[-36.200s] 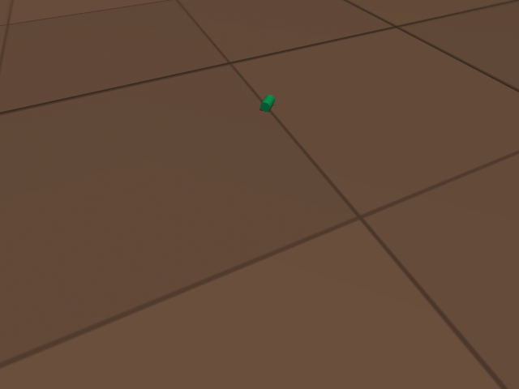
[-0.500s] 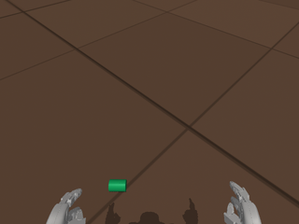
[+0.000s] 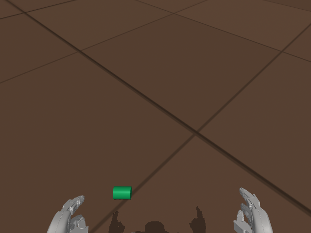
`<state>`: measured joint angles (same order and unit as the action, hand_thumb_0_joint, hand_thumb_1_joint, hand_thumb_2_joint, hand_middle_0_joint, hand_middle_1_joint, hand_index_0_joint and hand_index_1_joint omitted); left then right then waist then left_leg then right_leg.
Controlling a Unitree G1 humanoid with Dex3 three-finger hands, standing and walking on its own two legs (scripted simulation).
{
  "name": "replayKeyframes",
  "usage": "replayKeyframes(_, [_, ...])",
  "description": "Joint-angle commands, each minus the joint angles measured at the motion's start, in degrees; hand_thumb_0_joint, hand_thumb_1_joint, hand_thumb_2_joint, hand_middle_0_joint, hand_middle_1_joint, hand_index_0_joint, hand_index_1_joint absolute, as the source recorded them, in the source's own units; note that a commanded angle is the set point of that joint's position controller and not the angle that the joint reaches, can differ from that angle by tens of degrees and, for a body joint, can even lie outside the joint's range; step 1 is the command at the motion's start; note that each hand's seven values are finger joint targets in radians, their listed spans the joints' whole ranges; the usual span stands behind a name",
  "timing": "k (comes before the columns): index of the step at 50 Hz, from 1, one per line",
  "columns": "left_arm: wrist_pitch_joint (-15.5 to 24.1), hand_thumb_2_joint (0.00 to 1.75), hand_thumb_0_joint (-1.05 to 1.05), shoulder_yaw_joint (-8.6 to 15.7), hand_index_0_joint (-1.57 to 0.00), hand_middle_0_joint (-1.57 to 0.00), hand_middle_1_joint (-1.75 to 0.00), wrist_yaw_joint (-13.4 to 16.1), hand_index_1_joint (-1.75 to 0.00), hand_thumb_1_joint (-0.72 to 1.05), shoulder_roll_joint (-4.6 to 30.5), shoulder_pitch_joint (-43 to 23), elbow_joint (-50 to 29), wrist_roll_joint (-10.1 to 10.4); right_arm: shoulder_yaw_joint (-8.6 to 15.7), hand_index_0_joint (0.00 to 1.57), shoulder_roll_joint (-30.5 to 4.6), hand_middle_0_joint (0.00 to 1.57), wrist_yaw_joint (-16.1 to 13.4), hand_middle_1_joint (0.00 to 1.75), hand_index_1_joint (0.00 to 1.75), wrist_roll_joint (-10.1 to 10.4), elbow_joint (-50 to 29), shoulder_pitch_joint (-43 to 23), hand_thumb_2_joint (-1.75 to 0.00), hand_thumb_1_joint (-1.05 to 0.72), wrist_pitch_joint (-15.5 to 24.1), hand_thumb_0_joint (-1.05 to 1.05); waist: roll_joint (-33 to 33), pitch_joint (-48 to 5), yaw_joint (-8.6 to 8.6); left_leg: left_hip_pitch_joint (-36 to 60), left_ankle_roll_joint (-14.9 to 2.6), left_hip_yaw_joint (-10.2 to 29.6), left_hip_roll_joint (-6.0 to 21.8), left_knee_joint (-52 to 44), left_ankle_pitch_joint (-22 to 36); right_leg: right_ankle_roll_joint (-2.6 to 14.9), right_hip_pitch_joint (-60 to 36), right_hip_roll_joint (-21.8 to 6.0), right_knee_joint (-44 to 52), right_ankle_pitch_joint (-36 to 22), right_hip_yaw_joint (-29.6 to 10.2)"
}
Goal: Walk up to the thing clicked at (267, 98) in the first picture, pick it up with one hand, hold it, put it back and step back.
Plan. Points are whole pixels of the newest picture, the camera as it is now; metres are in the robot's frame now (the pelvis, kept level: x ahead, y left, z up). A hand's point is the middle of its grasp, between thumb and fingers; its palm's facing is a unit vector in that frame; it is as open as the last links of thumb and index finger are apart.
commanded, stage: home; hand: left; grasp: from above
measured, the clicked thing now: (122, 192) +0.47 +0.20 -0.68
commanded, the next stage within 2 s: stand in 0.18 s
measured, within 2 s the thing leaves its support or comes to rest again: neither
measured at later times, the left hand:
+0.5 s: hand out of the picture +0.13 +0.22 -0.09, palm faces +0.01 -0.94 -0.33, open 7.4 cm
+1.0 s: hand out of the picture +0.04 +0.24 -0.10, palm faces +0.03 -0.94 -0.33, open 7.4 cm
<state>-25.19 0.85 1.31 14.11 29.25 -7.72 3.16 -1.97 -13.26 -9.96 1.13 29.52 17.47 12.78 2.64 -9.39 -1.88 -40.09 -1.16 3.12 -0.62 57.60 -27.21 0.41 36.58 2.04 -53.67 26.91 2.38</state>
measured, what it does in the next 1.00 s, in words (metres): rises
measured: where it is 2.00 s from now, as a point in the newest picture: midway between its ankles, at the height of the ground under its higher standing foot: outside the picture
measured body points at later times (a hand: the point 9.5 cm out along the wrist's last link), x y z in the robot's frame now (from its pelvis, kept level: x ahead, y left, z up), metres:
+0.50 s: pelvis -0.01 +0.00 +0.03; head +0.01 +0.00 +0.48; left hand +0.13 +0.27 -0.07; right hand +0.12 -0.27 -0.08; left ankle +0.01 +0.10 -0.68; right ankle +0.00 -0.12 -0.68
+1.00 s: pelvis +0.00 +0.00 +0.06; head -0.01 +0.00 +0.51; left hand +0.04 +0.29 -0.08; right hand +0.06 -0.27 -0.08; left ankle +0.01 +0.10 -0.68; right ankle +0.00 -0.12 -0.68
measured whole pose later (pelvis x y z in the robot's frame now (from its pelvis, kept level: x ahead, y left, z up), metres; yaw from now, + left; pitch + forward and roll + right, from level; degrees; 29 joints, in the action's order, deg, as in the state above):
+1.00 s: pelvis +0.00 +0.00 +0.06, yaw +0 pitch -4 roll +0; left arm -0.6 1.9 1.9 15.7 10.2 64.1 -1.9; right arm 1.9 -16.2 -1.5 -1.3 63.3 9.1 0.3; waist 1.0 3.6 1.5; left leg -6.4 -1.7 1.2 -2.4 20.8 -10.1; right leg -0.4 5.2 -0.3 -21.0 11.5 -0.2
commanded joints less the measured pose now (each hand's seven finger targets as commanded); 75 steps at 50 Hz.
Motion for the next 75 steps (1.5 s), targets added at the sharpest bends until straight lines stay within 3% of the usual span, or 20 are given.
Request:
replayKeyframes(1, [3.0,0.9,0.0,4.43,-0.2,-0.2,-0.3,0.54,-0.3,0.9,6.08,-1.6,-11.41,-0.04,3.02,0.2,-7.25,0.2,-0.82,0.3,0.3,-0.24,-9.65,-4.21,-0.9,-0.9,3.33,0.0,0.66,-3.26,-0.08,5.62,-0.06,1.52,0.68,-10.56,8.0,0.45,-0.89,0.21,8.28,-7.6,0.31])
replayKeyframes(2, [3.07,0.9,0.0,3.59,-0.2,-0.2,-0.3,0.36,-0.3,0.9,5.35,-1.4,-11.11,-0.02,2.83,0.2,-6.92,0.2,-0.77,0.3,0.3,-0.24,-9.51,-4.17,-0.9,-0.9,3.22,0.0,0.27,-4.08,-0.6,6.1,-0.02,1.78,0.77,-10.42,8.65,0.42,-1.01,0.29,8.04,-8.01,0.39])
replayKeyframes(8, [3.21,0.9,0.0,3.85,-0.2,-0.2,-0.3,0.46,-0.3,0.9,5.4,-0.57,-11.05,0.04,3.23,0.2,-7.29,0.2,-0.85,0.3,0.3,-0.28,-9.56,-3.52,-0.9,-0.9,3.21,0.0,0.26,-5.21,-0.69,7.1,0.0,1.13,0.7,-9.31,12.77,0.6,-1.47,0.37,7.47,-11.26,0.46])
replayKeyframes(13, [3.35,0.9,0.0,4.23,-0.2,-0.2,-0.3,0.58,-0.3,0.9,6.04,-1.62,-11.08,-0.18,3.0,0.2,-6.95,0.2,-0.88,0.3,0.3,-0.33,-9.74,-3.93,-0.9,-0.9,3.05,0.0,0.17,-4.17,-0.33,6.03,-0.12,0.94,0.44,-9.55,10.15,0.45,-1.15,0.19,8.22,-9.18,0.2])
replayKeyframes(14, [14.81,0.9,0.0,3.92,-0.2,-0.2,-0.3,2.27,-0.3,0.9,9.51,-18.04,9.03,-7.05,5.39,0.2,-12.12,0.2,2.53,0.3,0.3,-7.31,5.29,-9.01,-0.9,-0.9,-2.73,0.0,-3.0,9.62,4.0,7.77,-2.55,3.71,3.52,-15.2,18.58,2.4,-10.97,-4.61,11.45,-9.73,-6.17])
replayKeyframes(15, [18.69,0.9,0.0,5.31,-0.2,-0.2,-0.3,2.03,-0.3,0.9,11.09,-13.11,19.21,-7.12,6.5,0.2,-12.8,0.2,4.14,0.3,0.3,-7.28,5.83,-9.44,-0.9,-0.9,-5.05,0.0,-7.15,4.22,3.78,11.56,-2.85,1.35,2.04,-13.96,18.8,4.26,-12.56,-5.93,14.3,-10.21,-9.9])
replayKeyframes(16, [20.6,0.9,0.0,4.87,-0.2,-0.2,-0.3,1.53,-0.3,0.9,10.98,-13.45,21.38,-6.95,6.52,0.2,-13.25,0.2,4.91,0.3,0.3,-7.98,4.73,-7.49,-0.9,-0.9,-6.01,0.0,-6.69,3.96,1.83,13.26,-2.67,2.79,2.1,-14.99,17.98,4.73,-10.99,-5.46,14.74,-10.4,-11.34])
replayKeyframes(17, [21.91,0.9,0.0,4.16,-0.2,-0.2,-0.3,1.38,-0.3,0.9,11.43,-13.4,24.47,-7.19,6.38,0.2,-13.03,0.2,5.89,0.3,0.3,-7.44,5.72,-7.73,-0.9,-0.9,-6.5,0.0,-4.51,2.24,2.7,15.09,-2.84,3.22,1.69,-15.43,17.85,4.53,-14.74,-5.98,14.71,-12.23,-11.17])
replayKeyframes(19, [22.88,0.9,0.0,4.05,-0.2,-0.2,-0.3,0.88,-0.3,0.9,10.89,-16.17,29.37,-6.75,6.03,0.2,-10.89,0.2,7.7,0.3,0.3,-4.98,8.9,-7.48,-0.9,-0.9,-7.01,0.0,-5.76,1.83,3.02,18.74,-2.6,1.77,1.37,-17.58,15.99,3.64,-15.61,-7.22,16.49,-13.72,-11.19])
replayKeyframes(21, [23.44,0.9,0.0,4.28,-0.2,-0.2,-0.3,0.91,-0.3,0.9,10.69,-17.41,34.45,-6.14,6.39,0.2,-10.74,0.2,8.55,0.3,0.3,-4.18,10.62,-8.63,-0.9,-0.9,-7.38,0.0,-4.63,2.23,3.47,21.6,-2.31,3.24,2.06,-19.81,18.28,2.74,-15.89,-6.68,17.78,-14.24,-9.82])
replayKeyframes(24, [24.56,0.9,0.0,4.31,-0.2,-0.2,-0.3,1.04,-0.3,0.9,10.36,-20.06,41.52,-5.87,6.29,0.2,-10.93,0.2,8.82,0.3,0.3,-4.36,13.95,-9.17,-0.9,-0.9,-8.39,0.0,-2.98,4.87,3.18,22.79,-2.33,5.15,3.28,-25.02,16.82,1.66,-17.53,-5.93,19.85,-12.95,-8.61])
replayKeyframes(26, [24.98,0.9,0.0,3.97,-0.2,-0.2,-0.3,0.96,-0.3,0.9,9.19,-19.4,45.91,-5.72,6.31,0.2,-11.48,0.2,8.72,0.3,0.3,-4.44,15.79,-10.37,-0.9,-0.9,-8.89,0.0,-0.04,6.26,4.03,22.58,-2.31,6.91,4.47,-29.13,15.67,1.13,-20.25,-5.24,21.4,-13.08,-7.22])
replayKeyframes(28, [25.47,0.9,0.0,4.12,-0.2,-0.2,-0.3,0.94,-0.3,0.9,9.7,-19.79,49.57,-5.52,6.23,0.2,-11.27,0.2,8.43,0.3,0.3,-4.17,17.56,-10.04,-0.9,-0.9,-9.35,0.0,-1.28,6.43,3.6,24.88,-1.71,6.07,4.27,-30.62,18.3,1.18,-22.65,-5.72,23.89,-15.54,-7.64])
replayKeyframes(30, [25.73,0.9,0.0,4.13,-0.2,-0.2,-0.3,1.01,-0.3,0.9,9.95,-19.23,53.16,-5.4,6.27,0.2,-11.71,0.2,8.19,0.3,0.3,-3.98,19.49,-10.34,-0.9,-0.9,-9.79,0.0,-1.05,7.36,3.77,26.34,-1.46,6.0,4.33,-32.54,17.71,1.3,-24.6,-6.26,26.69,-16.23,-7.97])
replayKeyframes(33, [26.1,0.9,0.0,4.14,-0.2,-0.2,-0.3,1.1,-0.3,0.9,10.93,-20.94,57.05,-5.26,6.22,0.2,-12.12,0.2,7.93,0.3,0.3,-3.58,22.22,-9.28,-0.9,-0.9,-10.42,0.0,-2.77,8.8,2.55,28.58,-1.04,5.36,3.98,-35.09,17.58,1.12,-25.91,-6.6,30.01,-17.38,-8.29])
replayKeyframes(35, [26.14,0.9,0.0,3.94,-0.2,-0.2,-0.3,1.19,-0.3,0.9,10.9,-20.23,59.58,-4.98,6.21,0.2,-12.65,0.2,7.78,0.3,0.3,-3.43,23.86,-9.34,-0.9,-0.9,-10.48,0.0,-1.87,8.48,2.82,30.99,-1.01,5.54,4.55,-36.51,19.94,0.94,-26.95,-6.77,31.17,-19.06,-8.02])
replayKeyframes(45, [26.23,0.9,0.0,3.39,-0.2,-0.2,-0.3,1.43,-0.3,0.9,12.04,-20.85,67.48,-4.89,5.89,0.2,-13.27,0.2,7.58,0.3,0.3,-2.7,29.3,-10.1,-0.9,-0.9,-10.9,0.0,-2.79,10.12,2.9,34.65,-0.65,5.19,5.43,-40.47,22.82,0.48,-30.01,-7.87,35.93,-20.52,-8.13])
replayKeyframes(51, [25.87,0.9,0.0,3.25,-0.2,-0.2,-0.3,1.2,-0.3,0.9,12.28,-21.21,70.0,-4.84,5.75,0.2,-13.77,0.2,7.76,0.3,0.3,-2.75,31.03,-10.94,-0.9,-0.9,-11.42,0.0,-2.19,13.08,2.82,32.28,-0.53,5.79,5.7,-42.97,14.65,0.3,-29.04,-7.44,37.37,-16.09,-7.88])
replayKeyframes(56, [26.02,0.9,0.0,3.15,-0.2,-0.2,-0.3,1.03,-0.3,0.9,12.57,-21.93,70.83,-4.89,5.61,0.2,-14.01,0.2,7.95,0.3,0.3,-2.71,31.43,-11.93,-0.9,-0.9,-11.38,0.0,-2.52,12.69,2.71,32.08,-0.71,6.07,6.1,-43.64,13.79,0.51,-29.16,-7.73,37.8,-15.1,-8.03])
replayKeyframes(75, [26.43,0.9,0.0,2.87,-0.2,-0.2,-0.3,0.57,-0.3,0.9,13.69,-24.11,71.9,-4.28,4.56,0.2,-15.11,0.2,8.2,0.3,0.3,-2.26,33.09,-12.03,-0.9,-0.9,-10.92,0.0,-2.27,10.23,2.32,34.4,-0.76,4.84,6.45,-42.69,23.46,0.55,-31.81,-8.46,38.48,-21.72,-8.53])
